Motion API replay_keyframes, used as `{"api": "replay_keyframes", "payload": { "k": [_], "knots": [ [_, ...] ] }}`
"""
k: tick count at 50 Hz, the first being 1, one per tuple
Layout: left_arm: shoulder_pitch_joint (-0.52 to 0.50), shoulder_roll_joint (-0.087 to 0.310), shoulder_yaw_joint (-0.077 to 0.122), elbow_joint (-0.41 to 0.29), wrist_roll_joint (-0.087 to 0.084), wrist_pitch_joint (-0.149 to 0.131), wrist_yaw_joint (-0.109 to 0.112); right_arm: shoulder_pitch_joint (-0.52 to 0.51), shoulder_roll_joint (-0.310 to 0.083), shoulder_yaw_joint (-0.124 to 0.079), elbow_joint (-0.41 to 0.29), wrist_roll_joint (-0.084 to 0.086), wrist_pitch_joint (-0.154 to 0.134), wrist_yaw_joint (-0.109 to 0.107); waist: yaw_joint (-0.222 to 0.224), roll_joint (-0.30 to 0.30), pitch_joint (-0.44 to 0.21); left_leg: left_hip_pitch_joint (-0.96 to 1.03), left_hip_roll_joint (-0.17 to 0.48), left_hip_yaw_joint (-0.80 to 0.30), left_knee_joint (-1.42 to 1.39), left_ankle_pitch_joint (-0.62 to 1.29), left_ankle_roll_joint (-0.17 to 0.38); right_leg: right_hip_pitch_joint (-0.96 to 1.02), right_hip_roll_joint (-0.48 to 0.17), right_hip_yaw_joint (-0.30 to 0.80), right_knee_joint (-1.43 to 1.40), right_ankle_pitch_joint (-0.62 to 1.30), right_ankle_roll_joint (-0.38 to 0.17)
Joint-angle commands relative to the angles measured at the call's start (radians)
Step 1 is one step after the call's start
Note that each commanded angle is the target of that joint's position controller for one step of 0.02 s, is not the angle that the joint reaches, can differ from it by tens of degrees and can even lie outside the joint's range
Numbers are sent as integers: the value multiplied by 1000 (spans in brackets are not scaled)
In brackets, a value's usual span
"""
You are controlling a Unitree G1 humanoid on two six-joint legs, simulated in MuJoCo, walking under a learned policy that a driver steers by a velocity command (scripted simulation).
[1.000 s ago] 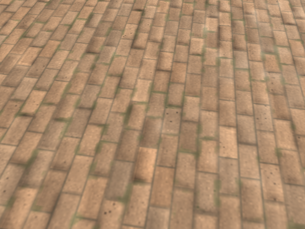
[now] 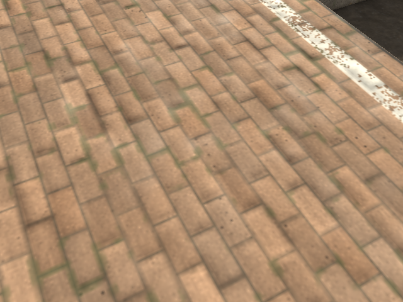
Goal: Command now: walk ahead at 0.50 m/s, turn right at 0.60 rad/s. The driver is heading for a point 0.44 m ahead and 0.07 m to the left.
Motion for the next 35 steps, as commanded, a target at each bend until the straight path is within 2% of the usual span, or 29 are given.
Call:
{"api": "replay_keyframes", "payload": {
  "k": [1,4,7,9,10,11,12,13,14,15,16,17,18,20,22,23,26,27,29,31,33,34,35],
  "knots": [
    [-39,23,-1,-76,1,-16,-15,-82,-161,-34,-73,4,-12,-7,18,114,-2,38,263,-105,-156,251,144,-24,-26,2,-143,158,3],
    [-144,4,-12,-108,2,-22,-36,-36,-185,-38,-55,11,2,-12,-25,104,31,76,266,-32,-151,262,125,9,-7,-58,-287,222,-9],
    [-199,13,-11,-141,-1,-21,-52,-3,-212,-47,-38,27,20,-11,-31,110,56,161,299,3,-116,342,109,16,12,-95,-367,152,-39],
    [-172,43,4,-150,4,-17,-57,-10,-241,-56,-39,38,33,-15,7,137,25,206,306,41,-12,640,90,102,64,-143,-394,47,-78],
    [-113,69,19,-141,6,-14,-55,-13,-258,-61,-42,43,40,-19,48,156,-19,215,301,60,94,817,80,194,103,-172,-399,-4,-102],
    [19,100,41,-107,8,-12,-50,-10,-252,-56,-36,48,46,-21,129,140,-92,162,282,80,265,887,64,399,145,-178,-465,34,-137],
    [189,149,68,-58,6,-7,-32,8,-211,-36,-31,35,41,-22,211,92,-179,-27,250,87,493,729,33,706,125,-102,-495,98,-175],
    [233,260,79,-41,5,-10,-14,100,-64,15,-71,-18,24,-3,128,-195,-277,-470,110,69,878,-198,-25,1093,-171,367,-493,110,-312],
    [272,224,61,-64,7,-23,-19,79,-109,19,-66,22,-8,11,169,-162,-476,-599,23,-152,1084,-413,-30,1161,-320,744,-675,-48,-427],
    [235,164,42,-50,22,-35,-25,-50,-192,-9,-90,72,-20,17,203,-52,-336,-682,75,-195,1114,-332,-14,1063,-282,578,-698,-5,-360],
    [173,141,32,-43,20,-43,-25,-98,-176,-1,-108,73,-24,15,170,-29,-218,-681,119,-187,1045,-249,-2,907,-243,423,-701,59,-317],
    [104,102,19,-39,22,-49,-24,-108,-168,-1,-95,50,-18,10,127,15,-144,-631,159,-186,971,-182,-6,761,-203,314,-720,131,-282],
    [56,69,7,-41,30,-57,-23,-80,-172,-7,-82,41,-4,9,87,-4,-108,-562,181,-199,924,-135,-12,655,-173,236,-753,186,-267],
    [24,61,6,-30,35,-75,-22,-18,-140,-5,-55,43,28,8,46,-13,-82,-485,186,-208,883,-79,-27,553,-158,150,-829,191,-259],
    [22,73,11,-7,40,-94,-19,-33,-114,-2,-57,40,49,1,37,4,-37,-515,177,-224,828,-13,-46,513,-154,61,-877,234,-250],
    [26,77,11,7,45,-97,-14,-61,-109,-2,-66,32,51,-3,38,15,-12,-536,168,-227,779,27,-56,506,-145,25,-879,325,-244],
    [9,80,7,28,40,-89,2,-110,-76,8,-84,10,38,5,35,8,0,-476,132,-172,535,205,-64,491,-74,-122,-850,540,-199],
    [18,82,6,37,36,-84,6,-150,-57,17,-93,6,33,11,54,4,1,-441,119,-143,447,275,-61,489,-57,-150,-842,558,-186],
    [69,94,7,68,30,-75,11,-210,-40,26,-110,4,26,25,89,6,-12,-403,92,-114,340,354,-54,539,-70,-146,-824,572,-180],
    [88,105,10,96,23,-61,12,-222,-56,23,-118,7,24,35,93,-15,-23,-407,77,-120,280,321,-35,624,-100,-123,-775,586,-175],
    [80,114,14,115,15,-46,16,-212,-86,14,-122,2,21,42,75,-36,-36,-398,60,-121,239,233,-3,689,-128,-95,-698,620,-161],
    [64,119,16,121,10,-40,19,-170,-106,6,-112,-4,19,43,45,-39,-57,-346,43,-112,204,223,14,705,-123,-90,-635,652,-143],
    [52,112,14,126,7,-35,22,-89,-129,-7,-83,-11,15,39,1,-25,-97,-231,15,-91,139,306,36,700,-86,-107,-528,683,-114]
  ]
}}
